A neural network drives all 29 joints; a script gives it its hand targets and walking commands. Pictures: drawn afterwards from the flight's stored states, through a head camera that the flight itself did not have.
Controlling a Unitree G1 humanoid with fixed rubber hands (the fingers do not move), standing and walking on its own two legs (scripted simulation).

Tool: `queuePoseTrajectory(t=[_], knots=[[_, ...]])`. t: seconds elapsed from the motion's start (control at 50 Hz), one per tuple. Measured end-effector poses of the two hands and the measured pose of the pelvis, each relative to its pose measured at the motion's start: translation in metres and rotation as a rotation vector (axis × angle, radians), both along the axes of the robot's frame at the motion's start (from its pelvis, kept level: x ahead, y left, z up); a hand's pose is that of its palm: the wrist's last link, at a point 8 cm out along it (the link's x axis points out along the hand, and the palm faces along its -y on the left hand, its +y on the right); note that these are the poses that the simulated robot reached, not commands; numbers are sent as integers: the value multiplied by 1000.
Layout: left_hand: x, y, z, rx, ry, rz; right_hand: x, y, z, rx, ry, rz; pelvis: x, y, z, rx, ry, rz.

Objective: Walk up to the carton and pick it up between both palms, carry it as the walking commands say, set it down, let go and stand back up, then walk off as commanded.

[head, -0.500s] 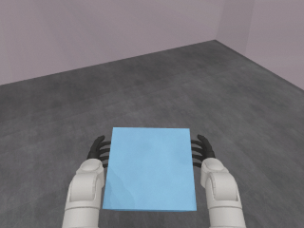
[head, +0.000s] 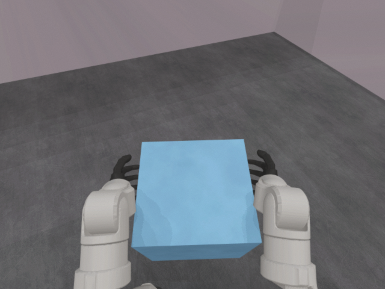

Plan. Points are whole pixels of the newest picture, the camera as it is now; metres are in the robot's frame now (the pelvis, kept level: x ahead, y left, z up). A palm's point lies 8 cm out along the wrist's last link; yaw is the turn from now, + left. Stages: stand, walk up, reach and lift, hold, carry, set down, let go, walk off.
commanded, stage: carry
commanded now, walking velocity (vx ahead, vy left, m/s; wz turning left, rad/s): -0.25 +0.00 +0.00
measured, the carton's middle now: (194, 204) +0.30 +0.00 +0.00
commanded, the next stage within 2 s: none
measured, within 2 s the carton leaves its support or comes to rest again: neither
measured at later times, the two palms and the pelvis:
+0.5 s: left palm (88, 249) +0.18 +0.18 +0.07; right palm (260, 235) +0.19 -0.11 +0.09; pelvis -0.11 +0.02 +0.01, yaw +2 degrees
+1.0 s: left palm out of the picture +0.01 +0.16 +0.09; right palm out of the picture +0.01 -0.13 +0.10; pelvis -0.29 +0.02 +0.01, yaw +3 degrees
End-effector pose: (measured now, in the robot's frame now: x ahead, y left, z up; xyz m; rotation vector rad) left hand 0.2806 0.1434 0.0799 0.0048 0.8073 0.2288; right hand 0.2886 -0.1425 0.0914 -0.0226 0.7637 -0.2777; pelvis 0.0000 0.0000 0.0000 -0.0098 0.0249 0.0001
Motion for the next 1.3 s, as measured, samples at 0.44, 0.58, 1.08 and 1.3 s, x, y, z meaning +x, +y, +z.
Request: queuePoseTrajectory(t=[0.44, 0.58, 1.08, 1.3], knots=[[-77, 23, -7, -32, -21, 17, -78, 23, -3, 1, -21, -17, -94, 20, -1, 17, 32, 40], [-133, 39, -3, -22, 15, 95, -111, 40, -1, 4, 19, 66, -134, 16, 10, -23, 34, 36], [-322, 38, 2, -17, -33, 20, -317, 38, 8, -9, -27, 8, -330, 31, 6, 22, 32, 58], [-431, 65, 18, -12, -42, 141, -399, 67, 16, 0, -30, 125, -425, 32, 13, -34, 34, 40]])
